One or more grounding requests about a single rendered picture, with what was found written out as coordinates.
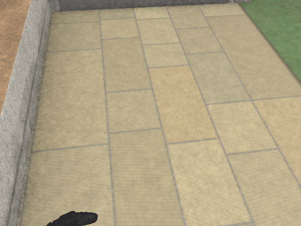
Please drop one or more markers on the left robot hand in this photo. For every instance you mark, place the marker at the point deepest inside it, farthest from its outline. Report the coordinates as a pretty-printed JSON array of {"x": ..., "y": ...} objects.
[{"x": 75, "y": 219}]

